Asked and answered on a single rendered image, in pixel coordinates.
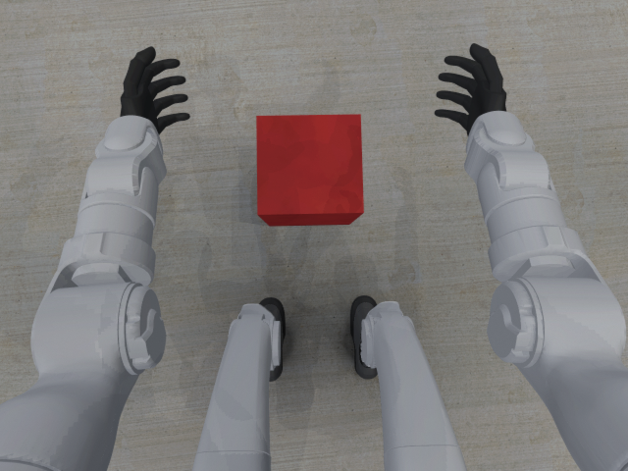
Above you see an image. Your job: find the robot right forearm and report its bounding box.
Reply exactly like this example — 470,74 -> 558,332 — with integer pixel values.
464,111 -> 626,353

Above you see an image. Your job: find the robot left shin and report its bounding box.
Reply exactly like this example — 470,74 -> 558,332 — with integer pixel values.
229,303 -> 277,368

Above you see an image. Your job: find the robot left hand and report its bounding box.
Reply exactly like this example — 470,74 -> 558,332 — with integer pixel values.
120,46 -> 190,134

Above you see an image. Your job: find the robot left forearm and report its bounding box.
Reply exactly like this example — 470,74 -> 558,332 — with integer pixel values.
30,115 -> 167,373

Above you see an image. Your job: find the robot shin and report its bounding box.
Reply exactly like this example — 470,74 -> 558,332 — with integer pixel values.
360,301 -> 416,367
229,303 -> 277,368

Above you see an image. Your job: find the right robot upper arm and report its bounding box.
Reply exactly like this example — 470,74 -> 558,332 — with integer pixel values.
487,277 -> 628,471

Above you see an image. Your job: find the left robot upper arm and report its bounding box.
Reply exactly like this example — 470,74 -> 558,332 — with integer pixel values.
0,282 -> 166,471

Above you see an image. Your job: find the robot right shin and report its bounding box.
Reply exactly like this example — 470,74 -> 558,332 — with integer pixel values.
360,301 -> 416,367

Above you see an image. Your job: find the carton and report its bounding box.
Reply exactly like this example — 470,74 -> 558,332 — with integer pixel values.
256,114 -> 364,227

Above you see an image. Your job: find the robot right hand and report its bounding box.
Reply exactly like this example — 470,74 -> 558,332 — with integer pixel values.
435,43 -> 506,135

